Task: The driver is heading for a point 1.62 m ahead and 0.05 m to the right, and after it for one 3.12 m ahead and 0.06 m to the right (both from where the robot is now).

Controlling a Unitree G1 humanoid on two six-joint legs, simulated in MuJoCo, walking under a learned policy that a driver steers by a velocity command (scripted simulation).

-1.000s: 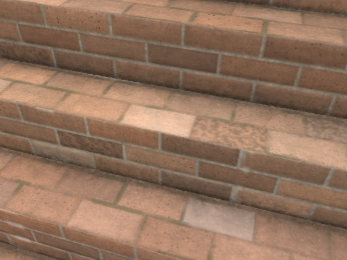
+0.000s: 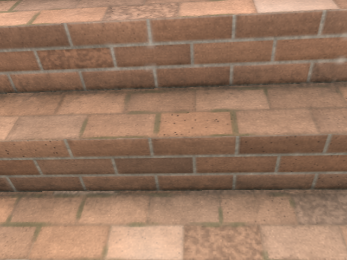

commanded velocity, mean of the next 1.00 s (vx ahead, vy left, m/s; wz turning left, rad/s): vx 0.50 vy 0.00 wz -0.20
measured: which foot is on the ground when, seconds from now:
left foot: up 0.00-0.26, down 0.28-0.86, up 0.88-1.00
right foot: down 0.00-0.32, up 0.34-0.82, down 0.84-1.00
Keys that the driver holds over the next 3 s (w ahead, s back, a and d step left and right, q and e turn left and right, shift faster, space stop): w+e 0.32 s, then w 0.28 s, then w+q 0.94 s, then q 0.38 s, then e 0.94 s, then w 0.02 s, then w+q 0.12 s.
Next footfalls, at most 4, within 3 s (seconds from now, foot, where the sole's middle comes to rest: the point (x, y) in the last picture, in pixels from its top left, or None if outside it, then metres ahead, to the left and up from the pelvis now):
0.28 left None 0.30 0.22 -0.53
0.84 right None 0.11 -0.14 -0.57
1.06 left None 0.19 0.01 -0.53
1.36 right None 0.02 -0.17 -0.75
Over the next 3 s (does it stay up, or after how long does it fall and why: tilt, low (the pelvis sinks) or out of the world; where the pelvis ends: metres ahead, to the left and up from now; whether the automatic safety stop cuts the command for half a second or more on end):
stays up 0.15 -0.37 0.15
